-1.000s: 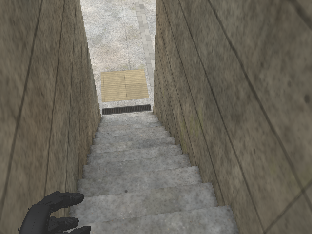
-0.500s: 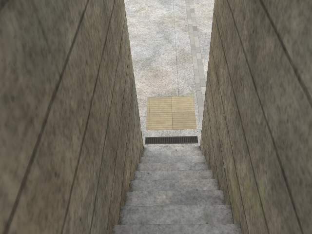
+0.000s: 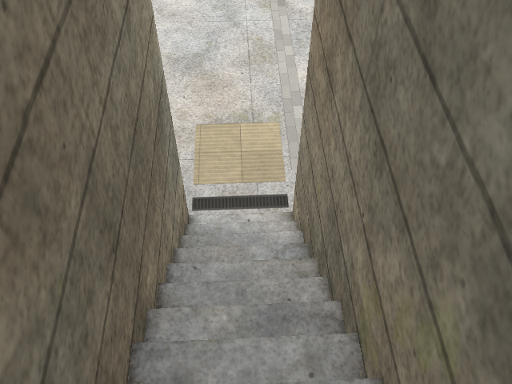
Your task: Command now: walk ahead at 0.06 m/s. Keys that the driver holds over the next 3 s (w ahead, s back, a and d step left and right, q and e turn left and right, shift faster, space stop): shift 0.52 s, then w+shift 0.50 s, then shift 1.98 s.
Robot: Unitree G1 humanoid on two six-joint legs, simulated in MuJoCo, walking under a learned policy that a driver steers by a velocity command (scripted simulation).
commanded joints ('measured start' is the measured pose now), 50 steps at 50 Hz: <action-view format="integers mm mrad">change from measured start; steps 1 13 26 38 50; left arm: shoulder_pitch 122 131 -266 -517 334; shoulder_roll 124 8 18 -58 225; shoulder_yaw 31 -65 -82 -31 86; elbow -36 -126 -251 -358 -42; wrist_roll -64 -131 -93 -108 -113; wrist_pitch -6 55 10 125 89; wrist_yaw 64 -55 -44 31 64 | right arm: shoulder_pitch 47 169 422 393 -143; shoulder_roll -80 -198 -9 -103 21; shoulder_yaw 4 -27 30 -38 -69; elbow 41 -25 -16 80 -171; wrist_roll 37 106 97 180 77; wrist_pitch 17 -36 -44 -61 -6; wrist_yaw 7 70 -8 -149 -109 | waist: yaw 105 99 -97 -107 192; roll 29 -12 30 -75 -127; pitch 15 -99 -47 -86 159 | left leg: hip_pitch -62 713 944 526 -571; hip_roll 63 310 34 114 -258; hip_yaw -96 -429 -170 -366 -461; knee -633 -842 -764 -951 103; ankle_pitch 387 91 4 -1021 -787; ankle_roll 12 342 137 293 148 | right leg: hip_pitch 176 -465 -510 -267 813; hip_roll -255 -177 -209 -178 -485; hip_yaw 434 260 142 128 1115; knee -139 745 336 167 -823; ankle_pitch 319 -50 -25 627 -358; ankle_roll -113 298 201 183 -48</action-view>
